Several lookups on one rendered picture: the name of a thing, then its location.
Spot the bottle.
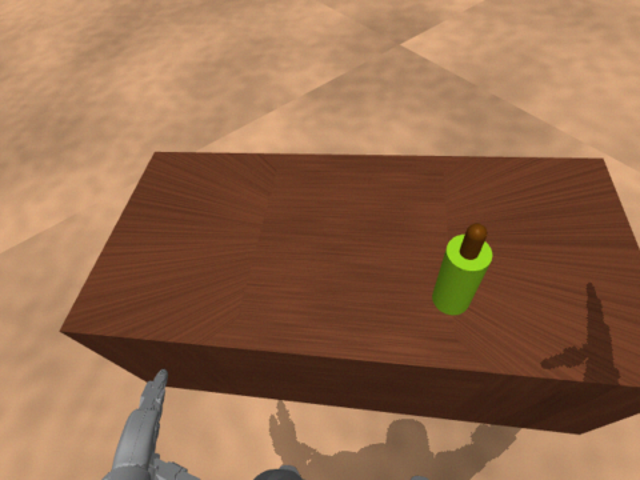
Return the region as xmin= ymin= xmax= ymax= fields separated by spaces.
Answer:
xmin=432 ymin=224 xmax=492 ymax=315

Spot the left robot hand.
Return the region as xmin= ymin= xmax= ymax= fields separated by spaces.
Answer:
xmin=111 ymin=369 xmax=201 ymax=480

